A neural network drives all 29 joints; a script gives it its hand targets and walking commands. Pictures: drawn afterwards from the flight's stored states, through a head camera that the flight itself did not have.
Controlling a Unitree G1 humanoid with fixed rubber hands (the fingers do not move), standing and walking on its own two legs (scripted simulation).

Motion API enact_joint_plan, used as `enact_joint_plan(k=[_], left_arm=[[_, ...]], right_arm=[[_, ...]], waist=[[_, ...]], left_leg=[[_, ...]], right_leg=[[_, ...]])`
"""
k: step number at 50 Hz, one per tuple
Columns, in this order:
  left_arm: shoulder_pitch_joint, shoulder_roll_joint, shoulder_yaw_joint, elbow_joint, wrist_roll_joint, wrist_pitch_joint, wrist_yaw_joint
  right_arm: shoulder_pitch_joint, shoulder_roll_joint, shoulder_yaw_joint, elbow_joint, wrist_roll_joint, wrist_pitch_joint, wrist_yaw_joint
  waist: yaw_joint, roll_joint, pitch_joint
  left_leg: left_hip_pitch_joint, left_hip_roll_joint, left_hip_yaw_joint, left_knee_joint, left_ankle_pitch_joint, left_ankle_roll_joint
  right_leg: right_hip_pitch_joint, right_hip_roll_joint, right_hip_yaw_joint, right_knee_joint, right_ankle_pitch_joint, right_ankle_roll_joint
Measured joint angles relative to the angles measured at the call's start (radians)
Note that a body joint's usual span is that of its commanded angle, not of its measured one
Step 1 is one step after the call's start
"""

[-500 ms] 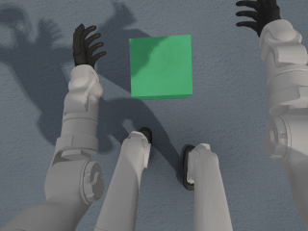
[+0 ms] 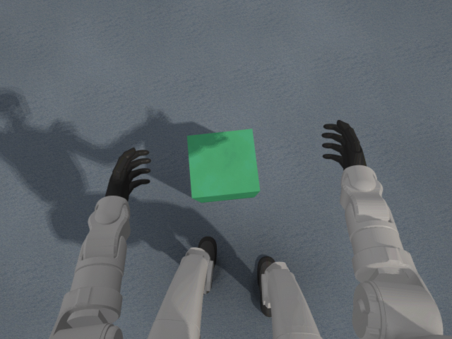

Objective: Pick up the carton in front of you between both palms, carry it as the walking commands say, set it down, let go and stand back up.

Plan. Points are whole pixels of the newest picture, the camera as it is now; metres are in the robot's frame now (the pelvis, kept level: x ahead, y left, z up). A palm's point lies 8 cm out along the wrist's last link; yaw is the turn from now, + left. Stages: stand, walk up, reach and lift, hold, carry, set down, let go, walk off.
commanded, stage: let go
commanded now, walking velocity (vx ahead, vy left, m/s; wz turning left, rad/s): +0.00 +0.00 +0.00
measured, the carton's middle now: (224, 169) +0.45 +0.07 -0.58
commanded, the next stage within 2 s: stand in 1.02 s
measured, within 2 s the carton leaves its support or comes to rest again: neither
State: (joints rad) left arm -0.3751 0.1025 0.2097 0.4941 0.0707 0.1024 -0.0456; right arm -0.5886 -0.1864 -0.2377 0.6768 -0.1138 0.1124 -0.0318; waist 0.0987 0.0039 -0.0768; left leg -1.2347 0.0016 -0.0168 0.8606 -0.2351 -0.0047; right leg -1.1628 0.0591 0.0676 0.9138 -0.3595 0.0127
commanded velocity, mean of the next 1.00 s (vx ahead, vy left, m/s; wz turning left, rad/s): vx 0.00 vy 0.00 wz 0.00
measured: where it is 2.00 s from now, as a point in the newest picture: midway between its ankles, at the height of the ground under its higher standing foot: (236, 285)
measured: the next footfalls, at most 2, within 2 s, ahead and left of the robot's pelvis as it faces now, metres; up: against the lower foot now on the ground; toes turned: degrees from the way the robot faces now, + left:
none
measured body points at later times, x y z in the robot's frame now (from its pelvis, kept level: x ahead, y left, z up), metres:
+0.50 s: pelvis +0.06 +0.00 +0.07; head +0.13 +0.00 +0.51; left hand +0.22 +0.25 -0.01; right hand +0.29 -0.22 -0.02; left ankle +0.07 +0.12 -0.67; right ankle +0.01 -0.12 -0.67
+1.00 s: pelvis +0.06 -0.01 +0.07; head +0.06 -0.01 +0.52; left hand +0.22 +0.24 +0.00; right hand +0.24 -0.23 -0.01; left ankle +0.07 +0.12 -0.67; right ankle +0.01 -0.12 -0.67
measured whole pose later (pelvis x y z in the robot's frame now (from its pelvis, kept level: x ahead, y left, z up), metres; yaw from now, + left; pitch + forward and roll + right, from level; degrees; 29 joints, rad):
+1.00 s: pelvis +0.06 -0.01 +0.07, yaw +3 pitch -4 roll +1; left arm 0.22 0.23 0.04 0.37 0.02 0.22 -0.03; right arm 0.22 -0.21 -0.02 0.46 0.00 0.10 0.03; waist 0.01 -0.02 0.08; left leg -0.16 -0.02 -0.05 0.48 -0.24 -0.01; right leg -0.06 0.02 0.05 0.48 -0.35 -0.01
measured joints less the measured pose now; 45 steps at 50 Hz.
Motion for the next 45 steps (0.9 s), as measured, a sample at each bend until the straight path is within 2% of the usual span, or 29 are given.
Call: enact_joint_plan(k=[6,15,21,33,39,45], left_arm=[[0.180,0.061,-0.087,-0.018,-0.048,-0.034,-0.034],[0.458,0.079,-0.174,-0.094,-0.093,-0.073,-0.021],[0.579,0.096,-0.193,-0.115,-0.104,-0.077,-0.021],[0.609,0.120,-0.175,-0.076,-0.078,-0.028,-0.023],[0.594,0.111,-0.164,-0.065,-0.058,0.010,-0.026],[0.586,0.124,-0.171,-0.106,-0.048,0.092,0.005]], right_arm=[[0.208,0.002,0.040,-0.055,0.035,-0.045,0.003],[0.467,-0.006,0.088,-0.087,0.065,-0.105,0.029],[0.616,-0.005,0.121,-0.128,0.074,-0.115,0.041],[0.806,-0.019,0.186,-0.217,0.108,-0.054,0.089],[0.821,-0.028,0.199,-0.239,0.112,-0.011,0.103],[0.817,-0.026,0.212,-0.215,0.121,-0.020,0.072]], waist=[[-0.004,0.016,0.023],[-0.006,0.023,0.052],[-0.026,0.021,0.085],[-0.093,-0.030,0.118],[-0.101,-0.033,0.141],[-0.096,-0.026,0.147]], left_leg=[[0.220,-0.010,0.010,-0.088,-0.006,0.012],[0.535,-0.029,0.005,-0.222,-0.010,0.018],[0.742,-0.035,-0.006,-0.329,0.007,0.014],[1.015,-0.021,-0.020,-0.449,0.028,-0.007],[1.073,-0.013,-0.018,-0.449,0.023,-0.012],[1.068,-0.020,-0.027,-0.404,0.004,-0.010]], right_leg=[[0.227,-0.015,0.011,-0.104,0.003,0.006],[0.553,-0.041,0.008,-0.257,0.005,0.006],[0.763,-0.051,-0.001,-0.365,0.022,-0.001],[1.033,-0.041,-0.012,-0.482,0.043,-0.026],[1.091,-0.033,-0.010,-0.483,0.041,-0.033],[1.092,-0.037,-0.020,-0.442,0.019,-0.030]])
